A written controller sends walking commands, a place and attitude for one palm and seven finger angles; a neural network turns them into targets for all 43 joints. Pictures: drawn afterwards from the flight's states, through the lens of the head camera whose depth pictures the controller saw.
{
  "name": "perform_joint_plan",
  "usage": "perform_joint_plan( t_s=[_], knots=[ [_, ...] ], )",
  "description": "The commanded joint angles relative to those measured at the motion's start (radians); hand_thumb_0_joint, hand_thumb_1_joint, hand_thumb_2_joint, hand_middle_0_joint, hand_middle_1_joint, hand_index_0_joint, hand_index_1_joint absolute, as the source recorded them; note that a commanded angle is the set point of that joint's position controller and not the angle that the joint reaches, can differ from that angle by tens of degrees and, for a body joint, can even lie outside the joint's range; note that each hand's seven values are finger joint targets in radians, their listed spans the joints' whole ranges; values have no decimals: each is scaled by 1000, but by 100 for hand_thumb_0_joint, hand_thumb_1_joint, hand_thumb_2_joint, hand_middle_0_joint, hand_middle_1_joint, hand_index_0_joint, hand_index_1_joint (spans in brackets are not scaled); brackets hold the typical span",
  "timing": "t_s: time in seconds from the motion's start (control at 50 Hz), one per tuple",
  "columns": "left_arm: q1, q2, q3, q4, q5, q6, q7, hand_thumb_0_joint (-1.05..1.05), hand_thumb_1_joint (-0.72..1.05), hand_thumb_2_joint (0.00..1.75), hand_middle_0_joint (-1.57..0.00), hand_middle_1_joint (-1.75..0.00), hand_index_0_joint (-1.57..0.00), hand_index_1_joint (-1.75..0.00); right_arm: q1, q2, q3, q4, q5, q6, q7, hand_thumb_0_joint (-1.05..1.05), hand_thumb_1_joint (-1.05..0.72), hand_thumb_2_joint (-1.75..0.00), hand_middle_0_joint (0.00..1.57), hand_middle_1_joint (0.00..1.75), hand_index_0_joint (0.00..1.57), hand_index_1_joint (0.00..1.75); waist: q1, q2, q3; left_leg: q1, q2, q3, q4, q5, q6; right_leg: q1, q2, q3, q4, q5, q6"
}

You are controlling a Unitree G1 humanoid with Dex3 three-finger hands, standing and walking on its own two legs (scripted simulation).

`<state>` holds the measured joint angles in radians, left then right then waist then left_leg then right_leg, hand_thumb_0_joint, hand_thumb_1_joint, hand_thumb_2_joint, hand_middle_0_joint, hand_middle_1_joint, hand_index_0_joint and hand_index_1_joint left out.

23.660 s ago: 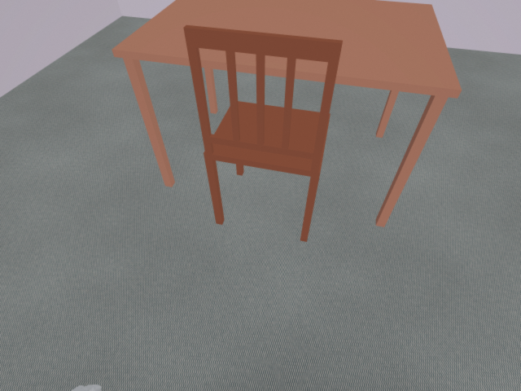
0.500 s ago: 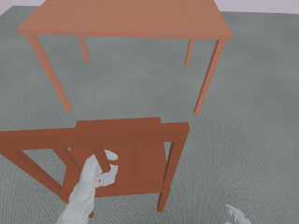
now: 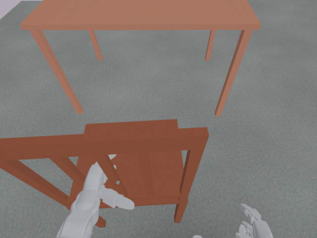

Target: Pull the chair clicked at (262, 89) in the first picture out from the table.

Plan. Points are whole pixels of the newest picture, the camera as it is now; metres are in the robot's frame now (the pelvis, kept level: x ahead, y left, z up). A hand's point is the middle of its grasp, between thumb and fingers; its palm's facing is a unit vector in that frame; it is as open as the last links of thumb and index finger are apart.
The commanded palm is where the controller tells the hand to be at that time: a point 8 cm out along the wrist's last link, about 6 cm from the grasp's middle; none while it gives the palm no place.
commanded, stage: open the thumb and straighten the fingers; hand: left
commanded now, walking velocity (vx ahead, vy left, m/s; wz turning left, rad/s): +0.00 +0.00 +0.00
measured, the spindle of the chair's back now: (114, 178) +0.28 +0.13 -0.04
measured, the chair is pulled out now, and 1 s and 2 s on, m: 0.61 0.61 0.61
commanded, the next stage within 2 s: draw the fingers out of the gap in 0.10 s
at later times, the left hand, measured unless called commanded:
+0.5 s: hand (110, 207) +0.21 +0.13 -0.04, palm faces -0.03 -0.99 -0.15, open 17.5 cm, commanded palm +0.19 +0.18 -0.02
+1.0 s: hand out of the picture +0.14 +0.13 -0.04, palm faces +0.00 -0.99 -0.15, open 17.5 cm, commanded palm +0.11 +0.18 -0.02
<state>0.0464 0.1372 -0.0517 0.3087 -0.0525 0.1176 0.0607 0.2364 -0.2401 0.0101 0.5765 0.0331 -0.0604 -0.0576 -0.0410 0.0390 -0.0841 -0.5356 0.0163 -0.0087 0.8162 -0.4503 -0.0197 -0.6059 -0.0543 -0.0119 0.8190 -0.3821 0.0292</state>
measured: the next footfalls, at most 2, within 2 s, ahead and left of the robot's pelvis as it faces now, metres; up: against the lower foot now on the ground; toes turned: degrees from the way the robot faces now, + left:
none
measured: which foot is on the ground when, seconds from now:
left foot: down 0.00-1.00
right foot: down 0.00-1.00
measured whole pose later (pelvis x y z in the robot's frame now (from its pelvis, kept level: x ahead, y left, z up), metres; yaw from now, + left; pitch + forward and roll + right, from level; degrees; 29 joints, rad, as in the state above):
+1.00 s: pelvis -0.01 +0.00 -0.03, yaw +2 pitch +11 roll -1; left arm 0.63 0.18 -0.14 -0.24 -0.02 0.15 0.06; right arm 0.25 -0.23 0.02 0.44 0.04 -0.09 -0.10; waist -0.03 0.05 -0.14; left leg -0.68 0.01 -0.06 1.02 -0.53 -0.02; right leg -0.72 -0.06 -0.05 0.98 -0.45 0.03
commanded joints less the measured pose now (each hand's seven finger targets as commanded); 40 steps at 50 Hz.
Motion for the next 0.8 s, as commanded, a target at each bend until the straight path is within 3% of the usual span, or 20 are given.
perform_joint_plan(
  t_s=[0.0,0.08,0.14,0.16,0.18,0.2,0.22,0.32,0.34,0.46,0.52,0.58,0.62,0.64,0.68,0.78],
  knots=[
    [-121,76,23,-272,0,-54,-3,0,-55,20,0,0,0,0,-25,-133,-57,-151,0,-46,-14,0,-90,-90,20,30,20,30,-16,-50,-262,88,0,17,-81,379,26,190,9,-59,-73,365,-35],
    [-64,56,-7,-292,-6,-31,-9,0,-55,20,0,0,0,0,-23,-138,-58,-161,2,-49,-13,0,-90,-90,20,30,20,30,-23,-74,-250,79,0,8,-66,378,27,172,10,-67,-68,369,-32],
    [-63,93,17,-326,1,-24,-3,0,-55,20,0,0,0,0,-23,-143,-59,-166,0,-47,-18,0,-90,-90,20,30,20,30,-23,-81,-250,63,-4,8,-61,364,29,176,8,-66,-64,368,-32],
    [-43,88,12,-333,3,-23,-1,0,-55,20,0,0,0,0,-29,-138,-57,-171,-2,-48,-19,0,-90,-90,20,30,20,30,-19,-66,-245,63,-5,9,-60,355,30,172,7,-64,-64,359,-31],
    [-3,142,79,-273,7,-20,2,0,-55,20,0,0,0,0,-20,-144,-57,-165,-4,-42,-20,0,-90,-90,20,30,20,30,-12,-87,-218,28,-8,11,-52,339,27,161,9,-64,-56,350,-32],
    [30,110,50,-301,6,-24,-4,0,-55,20,0,0,0,0,-25,-138,-54,-177,-5,-39,-19,0,-90,-90,20,30,20,30,-5,-99,-229,19,-12,12,-54,336,28,175,7,-64,-54,355,-32],
    [62,142,78,-319,7,-27,-5,0,-55,20,0,0,0,0,-32,-141,-58,-188,-4,-38,-20,0,-90,-90,20,30,20,30,7,-81,-239,14,-12,16,-50,340,29,189,5,-59,-54,359,-36],
    [165,141,58,-433,-4,-46,-19,0,-55,20,0,0,0,0,-41,-135,-55,-216,1,-45,-25,0,-90,-90,20,30,20,30,-1,-52,-238,7,-13,13,-39,322,31,184,4,-56,-51,333,-37],
    [178,114,23,-463,-3,-49,-22,0,-55,20,0,0,0,0,-41,-131,-53,-220,2,-51,-25,0,-90,-90,20,30,20,30,-10,-42,-233,16,-12,13,-33,322,32,165,5,-58,-47,327,-34],
    [237,133,28,-501,-1,-33,-16,0,-55,20,0,0,0,0,-41,-134,-48,-233,1,-61,-33,0,-90,-90,20,30,20,30,-17,-54,-186,-27,-17,0,-20,236,34,104,9,-63,-47,215,-29],
    [254,139,22,-542,5,-34,-13,0,-55,20,0,0,0,0,-39,-135,-47,-239,1,-68,-38,0,-90,-90,20,30,20,30,-17,-37,-186,-29,-18,-8,-17,225,35,89,10,-66,-42,184,-33],
    [367,115,7,-576,3,-31,-9,0,-55,20,0,0,0,0,-45,-124,-50,-252,2,-76,-38,0,-90,-90,20,30,20,30,-4,-54,-212,-26,-17,-9,-9,246,33,98,9,-70,-29,202,-33],
    [407,124,12,-574,11,-19,-4,0,-55,20,0,0,0,0,-53,-123,-50,-256,2,-71,-39,0,-90,-90,20,30,20,30,-3,-63,-181,-53,-16,-16,-11,233,32,90,10,-75,-28,184,-36],
    [409,90,-31,-601,15,-19,-7,0,-55,20,0,0,0,0,-54,-122,-47,-263,2,-73,-37,0,-90,-90,20,30,20,30,-12,-66,-173,-49,-17,-14,-7,216,33,71,10,-74,-27,166,-32],
    [443,79,-55,-647,24,-20,-5,0,-55,20,0,0,0,0,-55,-118,-48,-275,2,-77,-37,0,-90,-90,20,30,20,30,-11,-38,-178,-45,-16,-16,-2,205,34,50,10,-77,-19,142,-33],
    [492,115,-24,-697,30,-21,10,0,-55,20,0,0,0,0,-57,-112,-47,-283,-1,-78,-47,0,-90,-90,20,30,20,30,-9,-55,-164,-81,-22,-20,14,155,36,29,13,-72,-18,84,-32]
  ],
)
